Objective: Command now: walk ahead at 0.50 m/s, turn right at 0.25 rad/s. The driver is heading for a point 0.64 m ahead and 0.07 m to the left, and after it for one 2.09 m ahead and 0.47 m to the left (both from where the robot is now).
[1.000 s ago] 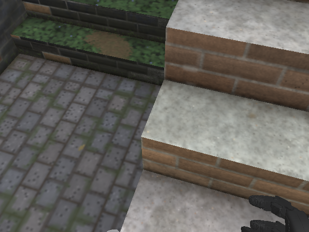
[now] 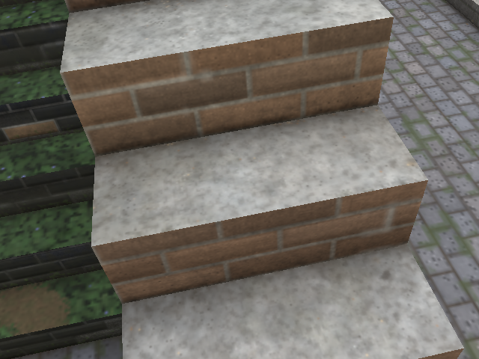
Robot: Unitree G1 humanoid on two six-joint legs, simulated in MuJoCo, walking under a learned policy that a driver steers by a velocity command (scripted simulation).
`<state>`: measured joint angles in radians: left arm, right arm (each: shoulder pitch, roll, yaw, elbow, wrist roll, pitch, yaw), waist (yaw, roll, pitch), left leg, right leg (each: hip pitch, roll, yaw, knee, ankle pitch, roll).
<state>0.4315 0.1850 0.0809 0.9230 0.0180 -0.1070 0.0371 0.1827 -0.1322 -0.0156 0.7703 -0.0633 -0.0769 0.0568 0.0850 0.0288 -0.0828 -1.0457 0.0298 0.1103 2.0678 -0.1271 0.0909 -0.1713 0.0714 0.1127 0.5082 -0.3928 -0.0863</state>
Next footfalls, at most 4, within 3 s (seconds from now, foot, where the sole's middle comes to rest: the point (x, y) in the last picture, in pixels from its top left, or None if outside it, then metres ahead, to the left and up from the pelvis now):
0.16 left None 0.16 0.13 -0.57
0.68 right None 0.28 -0.19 -0.57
1.22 left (294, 313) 0.47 -0.01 -0.36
1.54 right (398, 353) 0.40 -0.20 -0.36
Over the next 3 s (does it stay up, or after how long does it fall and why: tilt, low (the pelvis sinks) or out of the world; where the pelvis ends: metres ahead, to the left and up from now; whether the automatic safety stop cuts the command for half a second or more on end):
stays up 0.23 0.06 0.25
